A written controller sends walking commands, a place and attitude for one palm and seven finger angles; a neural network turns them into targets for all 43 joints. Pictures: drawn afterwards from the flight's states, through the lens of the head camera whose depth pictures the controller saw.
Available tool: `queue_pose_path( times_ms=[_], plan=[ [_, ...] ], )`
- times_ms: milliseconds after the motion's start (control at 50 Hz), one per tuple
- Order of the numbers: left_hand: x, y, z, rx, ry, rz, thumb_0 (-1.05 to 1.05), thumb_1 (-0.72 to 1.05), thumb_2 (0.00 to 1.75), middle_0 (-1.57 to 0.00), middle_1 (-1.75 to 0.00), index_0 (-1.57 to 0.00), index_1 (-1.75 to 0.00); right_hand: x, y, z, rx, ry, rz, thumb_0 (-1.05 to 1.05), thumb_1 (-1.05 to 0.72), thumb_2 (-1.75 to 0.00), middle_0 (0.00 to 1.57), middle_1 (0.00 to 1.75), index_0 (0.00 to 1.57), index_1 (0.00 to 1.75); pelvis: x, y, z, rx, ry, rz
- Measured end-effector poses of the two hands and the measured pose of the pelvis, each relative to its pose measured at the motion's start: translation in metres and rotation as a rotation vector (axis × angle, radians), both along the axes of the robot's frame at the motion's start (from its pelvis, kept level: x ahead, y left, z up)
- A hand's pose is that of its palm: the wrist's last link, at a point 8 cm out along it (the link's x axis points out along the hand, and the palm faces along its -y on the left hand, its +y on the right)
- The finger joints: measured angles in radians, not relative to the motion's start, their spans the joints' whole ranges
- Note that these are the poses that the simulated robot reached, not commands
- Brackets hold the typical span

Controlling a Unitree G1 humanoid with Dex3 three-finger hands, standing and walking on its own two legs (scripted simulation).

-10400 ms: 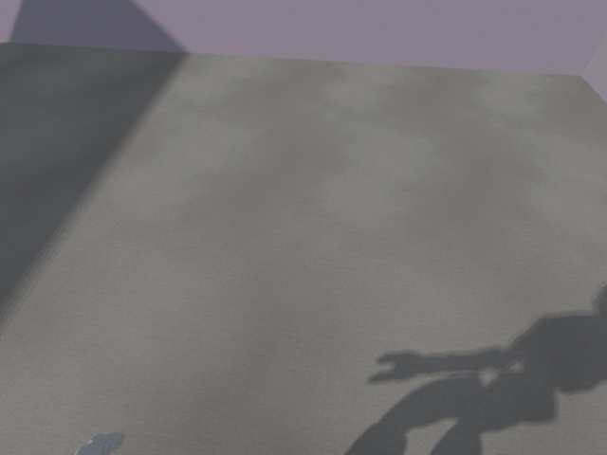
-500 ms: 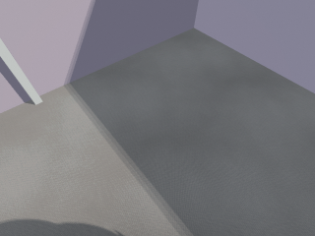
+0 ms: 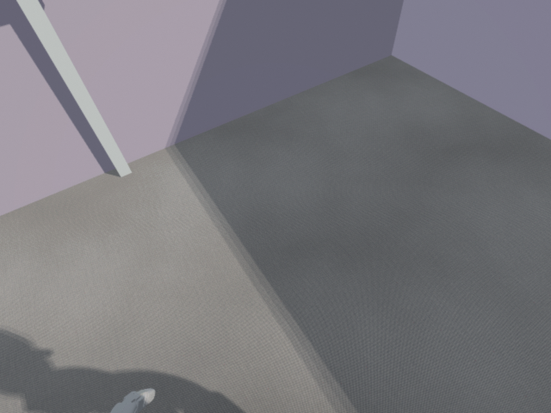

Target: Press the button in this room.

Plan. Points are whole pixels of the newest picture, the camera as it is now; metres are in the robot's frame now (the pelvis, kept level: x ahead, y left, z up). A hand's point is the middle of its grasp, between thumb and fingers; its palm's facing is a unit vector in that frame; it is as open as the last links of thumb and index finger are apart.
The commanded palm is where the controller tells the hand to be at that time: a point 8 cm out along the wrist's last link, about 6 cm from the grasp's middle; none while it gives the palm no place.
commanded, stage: turn or walk to find it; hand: left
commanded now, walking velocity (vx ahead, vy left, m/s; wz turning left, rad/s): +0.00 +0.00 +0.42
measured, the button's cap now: out of the picture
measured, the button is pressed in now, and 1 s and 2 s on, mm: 0 0 0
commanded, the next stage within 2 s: none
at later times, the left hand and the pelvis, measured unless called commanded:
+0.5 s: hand out of the picture -0.07 +0.20 -0.17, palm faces +0.31 -0.92 -0.24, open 7.3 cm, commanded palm none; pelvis -0.04 +0.00 +0.00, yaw +15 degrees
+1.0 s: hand out of the picture -0.03 +0.24 -0.14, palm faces +0.42 -0.87 -0.26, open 7.4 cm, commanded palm none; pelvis -0.05 +0.00 +0.01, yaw +25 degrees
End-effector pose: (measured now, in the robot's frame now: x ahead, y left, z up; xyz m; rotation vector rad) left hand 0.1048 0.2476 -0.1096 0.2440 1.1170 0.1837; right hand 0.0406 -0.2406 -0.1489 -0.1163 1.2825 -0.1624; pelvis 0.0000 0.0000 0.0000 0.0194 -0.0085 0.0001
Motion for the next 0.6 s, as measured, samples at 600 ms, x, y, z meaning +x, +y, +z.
queue_pose_path(
  times_ms=[600],
  plan=[
    [-0.226, 0.019, -0.042, -0.104, 0.256, 0.413, 0.01, 0.91, 0.90, -0.20, -0.30, -0.20, -0.30, 0.074, 0.052, 0.031, -0.084, -0.107, 0.387, 0.00, -0.91, -0.90, 0.19, 0.30, 0.20, 0.30, -0.047, 0.021, -0.003, -0.020, -0.010, 0.283]
  ],
)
